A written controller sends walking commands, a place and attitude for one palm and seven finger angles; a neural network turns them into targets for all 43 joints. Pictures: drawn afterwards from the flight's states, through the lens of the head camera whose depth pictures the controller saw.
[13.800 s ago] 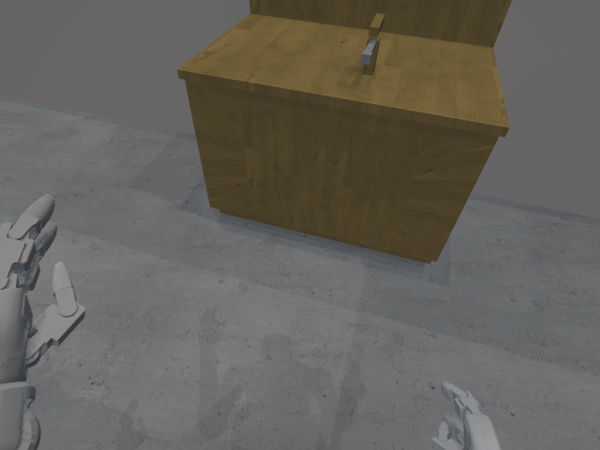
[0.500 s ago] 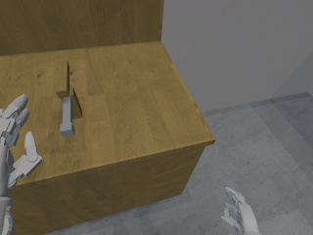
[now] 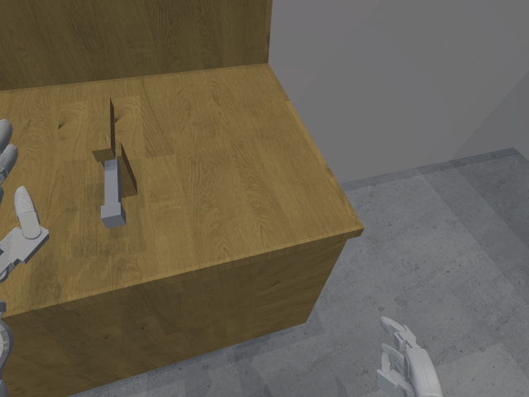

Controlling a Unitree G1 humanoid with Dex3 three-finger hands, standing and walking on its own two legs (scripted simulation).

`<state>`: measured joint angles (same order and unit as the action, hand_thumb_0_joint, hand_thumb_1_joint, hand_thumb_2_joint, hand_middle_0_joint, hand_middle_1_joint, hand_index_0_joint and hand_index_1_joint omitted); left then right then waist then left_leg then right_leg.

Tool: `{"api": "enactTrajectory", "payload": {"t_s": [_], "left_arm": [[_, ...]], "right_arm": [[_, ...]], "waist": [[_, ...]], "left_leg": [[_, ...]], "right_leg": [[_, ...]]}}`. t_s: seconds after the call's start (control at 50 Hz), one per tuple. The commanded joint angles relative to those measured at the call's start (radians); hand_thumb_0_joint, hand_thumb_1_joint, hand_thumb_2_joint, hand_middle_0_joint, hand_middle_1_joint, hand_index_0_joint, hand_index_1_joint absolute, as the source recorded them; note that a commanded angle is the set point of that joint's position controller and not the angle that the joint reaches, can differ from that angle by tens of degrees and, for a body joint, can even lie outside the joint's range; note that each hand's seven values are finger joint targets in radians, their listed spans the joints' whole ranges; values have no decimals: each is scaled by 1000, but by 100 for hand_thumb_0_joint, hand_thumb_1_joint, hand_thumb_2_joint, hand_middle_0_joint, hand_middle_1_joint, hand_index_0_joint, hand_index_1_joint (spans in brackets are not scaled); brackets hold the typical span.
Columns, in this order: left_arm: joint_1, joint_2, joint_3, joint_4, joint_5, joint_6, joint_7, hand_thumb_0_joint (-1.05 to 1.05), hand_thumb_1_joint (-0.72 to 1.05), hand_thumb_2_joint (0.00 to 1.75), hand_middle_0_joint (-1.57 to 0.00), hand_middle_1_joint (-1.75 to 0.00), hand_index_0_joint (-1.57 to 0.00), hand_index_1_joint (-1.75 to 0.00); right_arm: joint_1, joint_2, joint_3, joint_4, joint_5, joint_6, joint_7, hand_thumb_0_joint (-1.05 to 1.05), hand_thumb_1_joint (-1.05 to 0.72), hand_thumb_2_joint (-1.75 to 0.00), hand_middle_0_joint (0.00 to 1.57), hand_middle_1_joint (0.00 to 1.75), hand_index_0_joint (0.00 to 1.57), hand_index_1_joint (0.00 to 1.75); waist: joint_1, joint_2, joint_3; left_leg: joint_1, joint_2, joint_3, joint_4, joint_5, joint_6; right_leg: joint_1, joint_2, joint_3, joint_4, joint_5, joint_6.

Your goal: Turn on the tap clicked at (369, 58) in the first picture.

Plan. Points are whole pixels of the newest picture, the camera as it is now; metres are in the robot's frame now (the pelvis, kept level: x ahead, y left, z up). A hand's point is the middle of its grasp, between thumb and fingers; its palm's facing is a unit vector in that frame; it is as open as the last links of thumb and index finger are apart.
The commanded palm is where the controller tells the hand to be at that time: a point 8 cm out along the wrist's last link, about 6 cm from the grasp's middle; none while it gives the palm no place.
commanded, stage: look again from close up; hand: left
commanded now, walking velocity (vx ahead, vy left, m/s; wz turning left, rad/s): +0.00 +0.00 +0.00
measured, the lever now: (113, 215) +0.34 +0.27 +0.06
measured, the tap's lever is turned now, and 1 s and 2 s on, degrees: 0 0 0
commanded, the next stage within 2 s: come to a stop and stand still in 0.08 s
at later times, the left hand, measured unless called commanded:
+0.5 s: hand (66, 268) +0.21 +0.24 +0.15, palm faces +0.30 -0.86 -0.40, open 7.4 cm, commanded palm +0.15 +0.28 +0.18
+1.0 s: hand (52, 257) +0.22 +0.26 +0.16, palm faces +0.39 -0.85 -0.36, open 7.4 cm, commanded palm +0.16 +0.28 +0.18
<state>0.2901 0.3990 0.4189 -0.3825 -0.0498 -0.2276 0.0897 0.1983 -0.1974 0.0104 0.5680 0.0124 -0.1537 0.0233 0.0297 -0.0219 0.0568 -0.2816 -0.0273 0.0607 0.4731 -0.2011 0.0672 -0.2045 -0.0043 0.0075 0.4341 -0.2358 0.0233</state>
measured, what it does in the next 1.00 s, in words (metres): stands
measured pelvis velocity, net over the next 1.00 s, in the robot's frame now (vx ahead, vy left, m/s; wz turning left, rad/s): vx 0.00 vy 0.00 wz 0.02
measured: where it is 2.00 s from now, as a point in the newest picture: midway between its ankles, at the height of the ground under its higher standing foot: outside the picture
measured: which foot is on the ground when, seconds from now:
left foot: down 0.00-1.00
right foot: down 0.00-1.00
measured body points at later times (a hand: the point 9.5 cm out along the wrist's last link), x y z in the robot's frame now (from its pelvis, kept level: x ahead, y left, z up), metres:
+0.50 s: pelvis +0.00 +0.00 +0.00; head +0.02 +0.02 +0.45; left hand +0.19 +0.28 +0.17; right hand +0.18 -0.21 -0.07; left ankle +0.03 +0.07 -0.74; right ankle +0.00 -0.14 -0.74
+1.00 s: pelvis +0.00 +0.00 +0.00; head +0.02 +0.03 +0.45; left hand +0.19 +0.30 +0.18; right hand +0.20 -0.22 -0.06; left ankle +0.03 +0.07 -0.74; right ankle +0.00 -0.14 -0.74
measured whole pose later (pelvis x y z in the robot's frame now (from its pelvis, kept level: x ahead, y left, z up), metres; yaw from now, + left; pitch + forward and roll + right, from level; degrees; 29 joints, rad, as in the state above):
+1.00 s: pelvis +0.00 +0.00 +0.00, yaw +1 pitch +0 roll -2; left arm 0.41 0.37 0.36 -0.44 -0.04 -0.22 0.09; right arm 0.19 -0.19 0.02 0.57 0.01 -0.13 -0.03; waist 0.02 -0.03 0.04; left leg -0.25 -0.03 0.04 0.45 -0.20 0.07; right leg -0.15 0.00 -0.01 0.37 -0.21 0.03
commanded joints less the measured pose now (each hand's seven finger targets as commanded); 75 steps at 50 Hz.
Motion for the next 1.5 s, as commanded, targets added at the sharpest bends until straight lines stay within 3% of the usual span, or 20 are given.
{"api": "enactTrajectory", "payload": {"t_s": [0.0,0.08,0.18,0.2,0.22,0.24,0.26,0.28,0.36,0.38,0.4,0.48,0.58,0.66,0.78,1.0,1.08,1.2,1.26,1.48], "left_arm": [[112,164,67,-273,2,-81,18,0,90,90,-20,-30,-20,-30],[12,242,150,-281,-7,-98,27,0,90,90,-20,-30,-20,-30],[-23,142,50,-261,-3,-99,16,0,90,90,-20,-30,-20,-30],[-953,905,576,-512,155,-195,11,0,90,90,-20,-30,-20,-30],[-352,230,120,72,56,-142,-32,0,90,90,-20,-30,-20,-30],[-125,96,12,27,29,-121,-40,0,90,90,-20,-30,-20,-30],[-106,79,-40,-143,12,-124,-36,0,90,90,-20,-30,-20,-30],[-6,-2,-90,-159,-1,-115,-32,0,90,90,-20,-30,-20,-30],[111,142,45,-252,2,-95,9,0,90,90,-20,-30,-20,-30],[136,191,108,-239,-3,-90,23,0,90,90,-20,-30,-20,-30],[117,172,103,-237,-10,-92,22,0,90,90,-20,-30,-20,-30],[-6,222,144,-267,-12,-103,24,0,90,90,-20,-30,-20,-30],[-32,115,27,-262,0,-95,19,0,90,90,-20,-30,-20,-30],[-25,85,-15,-239,17,-76,26,0,90,90,-20,-30,-20,-30],[-3,147,56,-272,16,-69,33,0,90,90,-20,-30,-20,-30],[46,99,16,-269,4,-52,23,0,90,90,-20,-30,-20,-30],[37,135,46,-287,10,-46,30,0,90,90,-20,-30,-20,-30],[52,102,18,-259,6,-38,29,0,90,90,-20,-30,-20,-30],[32,117,25,-289,8,-42,31,0,90,90,-20,-30,-20,-30],[82,134,49,-288,3,-33,34,0,90,90,-20,-30,-20,-30]], "right_arm": [[-73,-132,-51,-160,5,-50,-19,0,-90,-90,20,30,20,30],[-89,-129,-44,-161,3,-40,-56,0,-90,-90,20,30,20,30],[-84,-122,-40,-149,3,-57,-59,0,-90,-90,20,30,20,30],[17,-161,-34,-114,-70,-88,-48,0,-90,-90,20,30,20,30],[-52,-52,-2,-53,-25,-83,-48,0,-90,-90,20,30,20,30],[-13,-128,-60,-122,-5,-99,-44,0,-90,-90,20,30,20,30],[-10,-140,-64,-121,2,-98,-30,0,-90,-90,20,30,20,30],[-35,-121,-64,-125,12,-98,-14,0,-90,-90,20,30,20,30],[-52,-136,-61,-149,2,-71,-11,0,-90,-90,20,30,20,30],[-68,-133,-57,-147,8,-61,-20,0,-90,-90,20,30,20,30],[-66,-128,-53,-157,4,-53,-31,0,-90,-90,20,30,20,30],[-89,-126,-44,-156,3,-48,-64,0,-90,-90,20,30,20,30],[-84,-119,-39,-140,4,-73,-61,0,-90,-90,20,30,20,30],[-74,-130,-45,-123,-1,-68,-55,0,-90,-90,20,30,20,30],[-98,-126,-41,-131,-1,-43,-61,0,-90,-90,20,30,20,30],[-90,-128,-41,-146,-1,-25,-64,0,-90,-90,20,30,20,30],[-100,-127,-43,-146,2,-22,-67,0,-90,-90,20,30,20,30],[-94,-125,-41,-143,-1,-14,-67,0,-90,-90,20,30,20,30],[-93,-129,-47,-145,2,-16,-67,0,-90,-90,20,30,20,30],[-98,-127,-47,-141,6,-7,-69,0,-90,-90,20,30,20,30]], "waist": [[10,21,-189],[-4,59,-131],[-6,100,-141],[21,49,3],[-21,60,-151],[16,189,-188],[5,255,-217],[6,280,-243],[16,16,-201],[15,11,-194],[6,-12,-177],[-5,65,-126],[-5,107,-162],[-6,66,-150],[-5,113,-146],[-8,94,-161],[-5,105,-166],[-8,61,-148],[-8,88,-149],[-7,86,-171]], "left_leg": [[29,118,-134,-110,43,-38],[21,102,-141,-113,-32,-38],[69,95,-130,-105,-36,-35],[-67,104,-94,7,18,-34],[108,60,-130,-36,131,-38],[183,81,-100,-33,190,-47],[168,99,-127,-65,224,-41],[191,125,-135,-75,272,-36],[24,137,-158,-114,73,-37],[31,129,-144,-122,33,-40],[0,121,-153,-126,-21,-39],[10,113,-162,-153,-125,-33],[94,107,-136,-129,-29,-37],[95,93,-129,-111,39,-46],[80,91,-126,-129,52,-52],[108,93,-121,-131,114,-54],[113,97,-120,-135,89,-53],[94,88,-125,-138,49,-49],[93,91,-132,-148,34,-50],[114,91,-127,-120,141,-55]], "right_leg": [[87,-47,10,-28,89,-37],[37,-50,30,-57,49,-43],[35,-46,35,-83,65,-45],[-131,-88,103,-158,136,-53],[-106,-99,92,-65,109,-96],[-40,-68,140,-64,167,-77],[15,-67,97,-25,148,-63],[29,-48,49,33,136,-58],[83,-43,24,8,68,-40],[76,-41,13,-3,64,-37],[74,-47,9,-17,44,-37],[29,-42,24,-47,-2,-39],[34,-41,22,-61,71,-39],[40,-39,32,-88,113,-41],[64,-27,10,-87,122,-39],[77,-21,-3,-92,159,-32],[83,-21,-2,-93,153,-31],[85,-25,2,-112,139,-32],[89,-24,4,-104,127,-34],[99,-29,-2,-102,187,-34]]}}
